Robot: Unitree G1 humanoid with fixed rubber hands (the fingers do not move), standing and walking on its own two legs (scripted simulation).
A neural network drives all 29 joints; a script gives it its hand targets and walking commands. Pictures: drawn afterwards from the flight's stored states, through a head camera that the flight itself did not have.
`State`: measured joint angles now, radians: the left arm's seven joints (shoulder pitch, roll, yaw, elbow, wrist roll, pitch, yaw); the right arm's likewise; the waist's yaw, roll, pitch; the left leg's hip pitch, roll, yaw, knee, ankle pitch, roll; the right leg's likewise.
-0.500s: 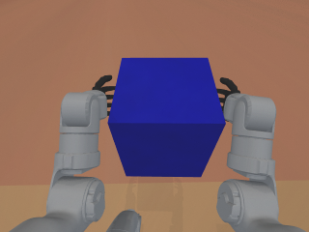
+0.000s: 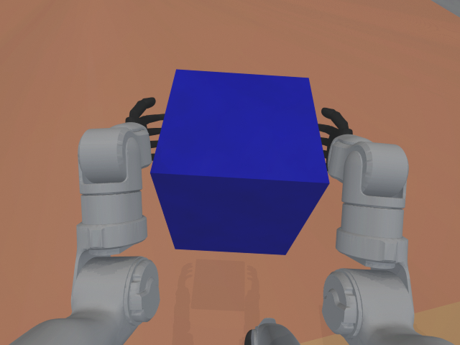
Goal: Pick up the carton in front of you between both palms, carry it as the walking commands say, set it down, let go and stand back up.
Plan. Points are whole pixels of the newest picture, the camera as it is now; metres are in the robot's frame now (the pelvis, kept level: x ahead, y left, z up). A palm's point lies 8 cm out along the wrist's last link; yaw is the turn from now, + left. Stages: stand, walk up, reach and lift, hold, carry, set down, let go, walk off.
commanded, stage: carry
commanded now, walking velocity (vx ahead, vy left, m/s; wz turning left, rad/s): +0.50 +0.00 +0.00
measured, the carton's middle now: (236, 170) +0.39 -0.02 +0.09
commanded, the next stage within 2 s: none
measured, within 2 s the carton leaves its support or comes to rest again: neither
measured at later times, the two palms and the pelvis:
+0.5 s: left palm (138, 27) +0.70 +0.17 +0.20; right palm (278, 25) +0.72 -0.13 +0.20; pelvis +0.34 +0.01 +0.01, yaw +1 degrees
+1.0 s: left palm (164, 16) +0.97 +0.16 +0.11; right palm (264, 18) +0.97 -0.14 +0.11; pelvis +0.67 +0.00 +0.02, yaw +1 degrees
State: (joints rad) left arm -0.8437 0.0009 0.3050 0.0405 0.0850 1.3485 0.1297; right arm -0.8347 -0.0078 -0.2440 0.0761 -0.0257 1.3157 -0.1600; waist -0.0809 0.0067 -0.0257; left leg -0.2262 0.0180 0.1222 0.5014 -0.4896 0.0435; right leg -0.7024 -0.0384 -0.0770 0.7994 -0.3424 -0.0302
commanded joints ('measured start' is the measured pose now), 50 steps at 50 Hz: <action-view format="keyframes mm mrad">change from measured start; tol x32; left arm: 1 -659 -958 -592 38 -359 -17 -184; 30 -737 -1139 -578 110 -432 -73 -229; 50 86 -1080 -863 -261 -336 -171 -277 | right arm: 1 -788 1053 605 -81 462 4 265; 32 -777 1208 551 -10 438 -66 292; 50 54 1094 807 -368 287 -121 322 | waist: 1 66 133 -454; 4 166 -300 -686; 23 96 -164 -394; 27 15 296 -591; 50 104 -222 -635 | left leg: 1 161 180 -97 -8 618 98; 6 -623 -34 -152 917 -22 -19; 24 9 -80 99 -70 481 30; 27 583 356 -716 -102 490 231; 47 420 154 22 21 1176 13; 50 -317 9 -20 613 314 -63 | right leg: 1 357 104 -163 -204 102 -16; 5 1030 -302 748 -472 57 -261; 24 708 -113 -53 -148 838 -23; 28 -75 60 97 550 -176 13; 40 -4 -19 -26 -78 205 52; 48 631 67 -175 -456 381 -7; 50 1182 -358 455 -373 364 -211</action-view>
